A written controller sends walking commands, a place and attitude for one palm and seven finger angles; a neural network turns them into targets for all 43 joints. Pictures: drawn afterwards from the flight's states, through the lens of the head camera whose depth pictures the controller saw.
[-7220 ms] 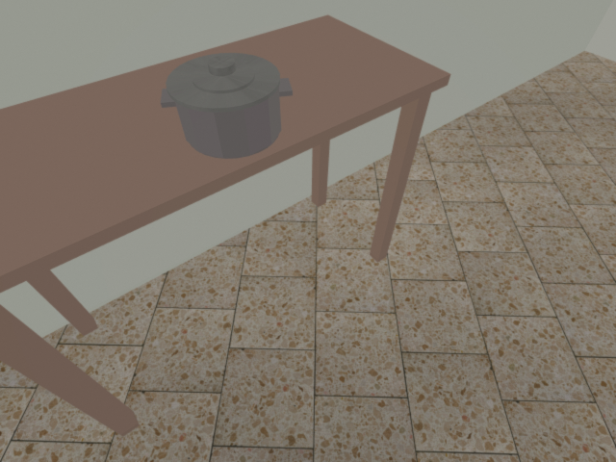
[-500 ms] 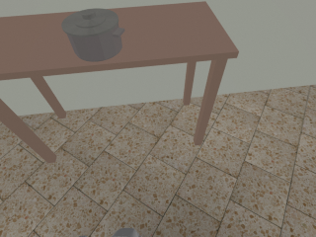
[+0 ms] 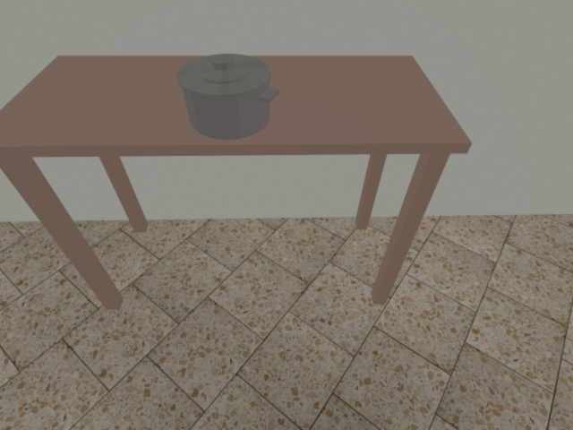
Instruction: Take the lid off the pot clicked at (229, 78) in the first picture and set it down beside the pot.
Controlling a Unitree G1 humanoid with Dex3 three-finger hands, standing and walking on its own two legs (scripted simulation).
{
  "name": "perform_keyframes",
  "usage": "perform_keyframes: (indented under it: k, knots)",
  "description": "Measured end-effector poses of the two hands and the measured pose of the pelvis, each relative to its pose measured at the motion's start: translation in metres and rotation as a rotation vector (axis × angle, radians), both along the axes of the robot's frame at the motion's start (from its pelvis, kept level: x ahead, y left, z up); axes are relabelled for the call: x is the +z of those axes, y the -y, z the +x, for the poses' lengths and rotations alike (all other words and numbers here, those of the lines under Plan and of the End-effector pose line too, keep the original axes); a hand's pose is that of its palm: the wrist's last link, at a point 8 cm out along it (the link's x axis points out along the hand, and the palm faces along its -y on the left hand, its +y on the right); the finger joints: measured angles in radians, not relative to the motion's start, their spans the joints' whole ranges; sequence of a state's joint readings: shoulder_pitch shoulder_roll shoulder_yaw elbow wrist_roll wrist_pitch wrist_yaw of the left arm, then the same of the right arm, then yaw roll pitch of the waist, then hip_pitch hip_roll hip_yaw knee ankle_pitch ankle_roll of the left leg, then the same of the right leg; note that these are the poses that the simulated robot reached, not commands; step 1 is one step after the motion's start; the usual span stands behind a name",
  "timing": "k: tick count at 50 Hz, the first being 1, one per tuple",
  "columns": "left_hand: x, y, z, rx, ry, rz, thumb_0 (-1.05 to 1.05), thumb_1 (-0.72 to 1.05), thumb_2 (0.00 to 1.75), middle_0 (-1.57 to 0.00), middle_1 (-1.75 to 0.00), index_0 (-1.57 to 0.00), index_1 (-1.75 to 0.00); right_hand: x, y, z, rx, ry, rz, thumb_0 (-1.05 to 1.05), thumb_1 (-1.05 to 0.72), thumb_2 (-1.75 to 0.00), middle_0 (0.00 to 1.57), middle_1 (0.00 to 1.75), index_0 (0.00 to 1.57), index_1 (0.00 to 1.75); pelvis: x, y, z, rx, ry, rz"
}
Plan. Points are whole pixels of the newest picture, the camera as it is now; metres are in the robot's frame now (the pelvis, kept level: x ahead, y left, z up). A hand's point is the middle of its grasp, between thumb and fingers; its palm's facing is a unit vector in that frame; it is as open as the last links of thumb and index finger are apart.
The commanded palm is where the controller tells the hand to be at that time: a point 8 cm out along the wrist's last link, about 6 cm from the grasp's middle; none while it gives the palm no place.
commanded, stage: take the last steps up to it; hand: left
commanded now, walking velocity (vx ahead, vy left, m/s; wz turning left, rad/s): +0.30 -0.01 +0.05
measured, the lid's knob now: (223, 62) +0.81 +0.18 +0.15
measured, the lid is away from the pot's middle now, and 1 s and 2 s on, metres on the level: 0.00 0.00 0.00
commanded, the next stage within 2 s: come to a stop and stand still in 0.86 s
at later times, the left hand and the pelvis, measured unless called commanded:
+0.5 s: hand out of the picture +0.05 +0.11 -0.16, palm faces +0.15 -0.98 -0.16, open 7.4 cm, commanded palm none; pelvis +0.13 -0.03 +0.00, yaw +3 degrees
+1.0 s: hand (188, 315) +0.36 +0.22 -0.17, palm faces +0.06 -0.98 -0.20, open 7.4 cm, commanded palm none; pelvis +0.29 +0.03 +0.00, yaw +1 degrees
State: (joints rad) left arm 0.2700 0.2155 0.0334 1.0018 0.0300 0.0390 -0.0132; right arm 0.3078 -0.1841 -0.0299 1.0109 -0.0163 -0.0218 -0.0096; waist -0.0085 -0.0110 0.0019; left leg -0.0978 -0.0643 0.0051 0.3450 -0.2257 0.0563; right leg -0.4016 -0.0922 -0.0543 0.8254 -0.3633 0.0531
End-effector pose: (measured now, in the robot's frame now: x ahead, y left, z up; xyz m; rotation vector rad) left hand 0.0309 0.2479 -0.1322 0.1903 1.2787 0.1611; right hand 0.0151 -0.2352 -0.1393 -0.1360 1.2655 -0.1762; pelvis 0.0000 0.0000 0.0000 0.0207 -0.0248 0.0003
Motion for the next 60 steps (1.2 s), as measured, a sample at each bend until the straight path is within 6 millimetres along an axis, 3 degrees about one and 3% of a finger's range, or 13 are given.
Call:
perform_keyframes:
  k: [6,8,11,17,22,28,33,37,42,46,54,57,60]
  knots:
    - [0.001,0.033,0.046,-0.035,0.078,0.016,0.00,0.90,0.90,-0.20,-0.30,-0.19,-0.30,-0.025,0.024,-0.043,-0.054,-0.182,0.040,0.01,-0.91,-0.90,0.20,0.30,0.20,0.30,-0.012,0.026,0.023,0.005,0.001,0.015]
    - [0.001,0.044,0.051,-0.014,0.099,0.017,0.00,0.90,0.90,-0.20,-0.30,-0.20,-0.30,-0.029,0.030,-0.044,-0.046,-0.234,0.049,0.01,-0.91,-0.90,0.20,0.30,0.20,0.30,-0.014,0.033,0.031,0.022,0.008,0.002]
    - [0.004,0.057,0.045,0.028,0.075,0.009,0.00,0.91,0.90,-0.20,-0.30,-0.20,-0.30,-0.023,0.039,-0.026,-0.035,-0.243,0.057,0.01,-0.91,-0.90,0.20,0.30,0.20,0.30,-0.007,0.041,0.045,0.027,0.007,0.003]
    - [0.006,0.077,0.023,0.083,-0.063,-0.022,0.00,0.92,0.90,-0.20,-0.30,-0.20,-0.30,-0.010,0.046,0.045,-0.020,-0.141,0.057,0.01,-0.91,-0.90,0.20,0.30,0.19,0.30,0.005,0.047,0.078,0.035,-0.005,0.006]
    - [0.004,0.088,0.012,0.139,-0.152,-0.065,0.00,0.91,0.90,-0.20,-0.30,-0.20,-0.30,-0.008,0.036,0.118,0.032,-0.069,0.061,0.01,-0.91,-0.90,0.19,0.30,0.19,0.30,0.005,0.040,0.108,0.041,-0.015,-0.003]
    - [-0.001,0.085,0.011,0.211,-0.258,-0.102,0.00,0.90,0.90,-0.20,-0.30,-0.20,-0.30,-0.007,0.002,0.222,0.126,0.035,0.068,0.01,-0.91,-0.90,0.19,0.30,0.19,0.30,-0.001,0.020,0.152,0.049,-0.025,-0.017]
    - [-0.019,0.061,0.028,0.242,-0.343,-0.124,0.00,0.90,0.90,-0.21,-0.30,-0.20,-0.30,-0.010,-0.037,0.309,0.187,0.158,0.049,0.01,-0.91,-0.90,0.19,0.30,0.19,0.30,-0.019,-0.009,0.196,0.045,-0.026,-0.030]
    - [-0.026,0.029,0.077,0.205,-0.323,-0.105,0.00,0.90,0.90,-0.20,-0.30,-0.20,-0.30,-0.005,-0.054,0.332,0.161,0.195,0.037,0.01,-0.91,-0.90,0.20,0.30,0.20,0.30,-0.019,-0.024,0.221,0.031,-0.010,-0.015]
    - [-0.022,-0.007,0.177,0.131,-0.149,-0.060,0.00,0.91,0.90,-0.20,-0.30,-0.19,-0.30,0.005,-0.047,0.326,0.067,0.161,-0.005,-0.02,-0.94,-0.90,0.20,0.30,0.20,0.30,-0.007,-0.033,0.249,0.020,-0.011,-0.005]
    - [-0.013,-0.020,0.256,0.080,-0.011,-0.037,0.00,0.91,0.90,-0.20,-0.30,-0.19,-0.30,0.006,-0.036,0.313,0.047,0.075,-0.030,-0.02,-0.95,-0.90,0.20,0.30,0.20,0.30,-0.002,-0.035,0.271,0.019,-0.017,0.000]
    - [-0.001,-0.006,0.370,-0.023,0.131,-0.011,0.00,0.91,0.90,-0.20,-0.30,-0.19,-0.30,-0.010,-0.031,0.276,-0.016,-0.136,0.013,0.00,-0.92,-0.90,0.20,0.30,0.20,0.30,-0.005,-0.021,0.313,0.030,-0.004,0.001]
    - [-0.006,0.007,0.393,-0.050,0.152,0.003,0.00,0.91,0.90,-0.20,-0.30,-0.19,-0.30,-0.023,-0.029,0.271,-0.052,-0.195,0.044,0.00,-0.91,-0.90,0.20,0.30,0.20,0.30,-0.014,-0.011,0.327,0.022,-0.002,0.009]
    - [-0.008,0.018,0.398,-0.069,0.134,0.000,0.00,0.91,0.90,-0.20,-0.30,-0.19,-0.30,-0.031,-0.028,0.273,-0.078,-0.221,0.060,0.01,-0.91,-0.90,0.20,0.30,0.20,0.30,-0.016,-0.008,0.329,0.036,-0.005,-0.006]
